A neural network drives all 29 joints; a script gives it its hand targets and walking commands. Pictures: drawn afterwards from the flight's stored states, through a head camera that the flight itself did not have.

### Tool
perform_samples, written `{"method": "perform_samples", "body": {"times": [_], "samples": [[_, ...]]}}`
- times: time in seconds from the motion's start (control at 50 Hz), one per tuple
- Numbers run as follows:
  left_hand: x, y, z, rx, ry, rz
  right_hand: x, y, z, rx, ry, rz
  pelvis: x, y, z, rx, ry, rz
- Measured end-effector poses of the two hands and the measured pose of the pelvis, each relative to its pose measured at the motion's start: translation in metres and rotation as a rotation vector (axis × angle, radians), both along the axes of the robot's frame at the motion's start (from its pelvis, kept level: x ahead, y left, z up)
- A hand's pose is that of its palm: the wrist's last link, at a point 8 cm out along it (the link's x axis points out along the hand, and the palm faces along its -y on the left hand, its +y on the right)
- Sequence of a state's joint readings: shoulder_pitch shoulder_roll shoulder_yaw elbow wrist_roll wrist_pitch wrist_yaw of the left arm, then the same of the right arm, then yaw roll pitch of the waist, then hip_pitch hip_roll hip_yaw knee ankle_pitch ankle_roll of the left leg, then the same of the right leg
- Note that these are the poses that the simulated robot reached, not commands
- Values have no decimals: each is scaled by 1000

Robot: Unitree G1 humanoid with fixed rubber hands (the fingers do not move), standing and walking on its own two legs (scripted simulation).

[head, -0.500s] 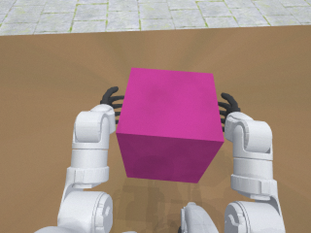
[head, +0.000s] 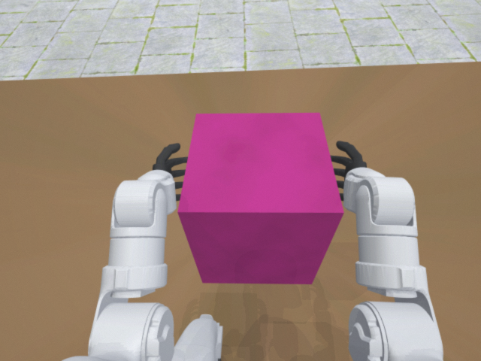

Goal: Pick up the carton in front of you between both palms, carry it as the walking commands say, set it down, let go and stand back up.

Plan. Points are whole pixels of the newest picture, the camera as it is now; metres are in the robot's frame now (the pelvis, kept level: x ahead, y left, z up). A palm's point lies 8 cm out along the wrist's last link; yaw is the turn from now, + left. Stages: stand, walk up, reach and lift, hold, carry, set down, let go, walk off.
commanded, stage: carry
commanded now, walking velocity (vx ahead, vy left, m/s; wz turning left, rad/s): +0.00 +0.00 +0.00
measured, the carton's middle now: (257, 203) +0.37 +0.02 +0.01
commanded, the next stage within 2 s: none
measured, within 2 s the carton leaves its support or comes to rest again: neither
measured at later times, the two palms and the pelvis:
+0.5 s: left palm (194, 103) +0.58 +0.16 +0.06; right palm (337, 111) +0.56 -0.14 +0.06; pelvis +0.21 +0.03 -0.03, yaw -2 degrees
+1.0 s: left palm (207, 89) +0.58 +0.13 +0.09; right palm (356, 92) +0.58 -0.17 +0.09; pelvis +0.24 -0.02 -0.04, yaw +0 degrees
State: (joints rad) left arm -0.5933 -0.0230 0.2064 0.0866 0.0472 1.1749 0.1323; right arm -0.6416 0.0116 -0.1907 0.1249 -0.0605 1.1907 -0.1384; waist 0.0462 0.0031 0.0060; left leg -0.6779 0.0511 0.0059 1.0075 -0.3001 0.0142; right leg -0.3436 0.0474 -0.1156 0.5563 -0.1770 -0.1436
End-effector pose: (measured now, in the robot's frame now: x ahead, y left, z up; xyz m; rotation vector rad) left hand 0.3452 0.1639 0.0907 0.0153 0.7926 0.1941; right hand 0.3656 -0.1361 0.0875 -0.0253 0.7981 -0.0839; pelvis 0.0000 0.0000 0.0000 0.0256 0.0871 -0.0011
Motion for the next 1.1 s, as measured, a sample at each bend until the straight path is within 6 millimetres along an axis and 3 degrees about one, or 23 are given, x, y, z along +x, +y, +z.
{"method": "perform_samples", "body": {"times": [0.12,0.22,0.26,0.36,0.42,0.58,0.72,0.86,1.1], "samples": [[75,10,11,-14,-85,6,71,9,10,16,-83,-21,68,9,-5,-11,8,-6],[147,21,6,-26,-158,-24,135,21,11,-3,-157,-43,139,22,-36,-51,-15,-23],[173,21,-4,-60,-150,-55,156,22,5,-32,-148,-46,157,24,-44,-27,-18,-15],[207,11,-32,-56,-24,-110,174,12,-25,-40,-24,-92,186,33,-40,-48,-17,-23],[221,3,-38,-58,1,-128,181,5,-32,-33,2,-121,198,35,-36,-60,-17,-26],[246,-10,-20,-62,-89,-104,212,-9,-13,-8,-88,-124,225,21,-34,-51,-11,-21],[252,-21,-4,-19,-94,-76,230,-20,-4,9,-93,-76,246,5,-37,-39,-19,-6],[249,-29,-3,-11,-61,-83,229,-27,-1,-5,-61,-32,249,-8,-38,-30,-31,-5],[230,-41,3,-9,-48,-92,209,-39,5,-19,-49,-31,236,-21,-36,-28,-49,-6]]}}
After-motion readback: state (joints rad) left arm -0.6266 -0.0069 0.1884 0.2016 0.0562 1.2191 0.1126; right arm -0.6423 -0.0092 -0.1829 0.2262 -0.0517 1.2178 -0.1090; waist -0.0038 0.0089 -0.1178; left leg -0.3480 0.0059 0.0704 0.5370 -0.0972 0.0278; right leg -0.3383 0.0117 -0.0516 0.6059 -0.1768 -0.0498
